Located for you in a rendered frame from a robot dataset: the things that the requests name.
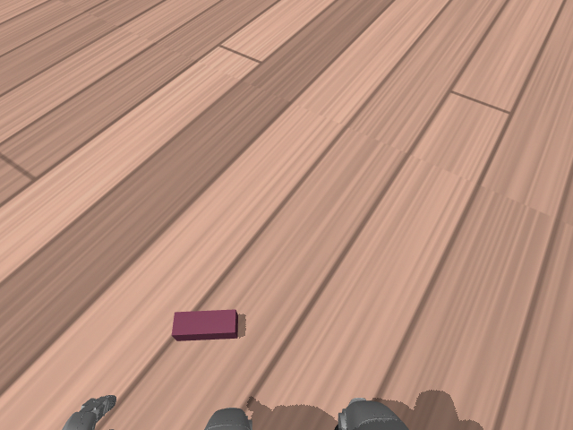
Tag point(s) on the left robot hand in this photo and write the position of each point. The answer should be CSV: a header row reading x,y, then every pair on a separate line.
x,y
91,412

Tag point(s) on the carton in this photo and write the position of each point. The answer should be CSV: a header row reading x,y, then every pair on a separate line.
x,y
205,325

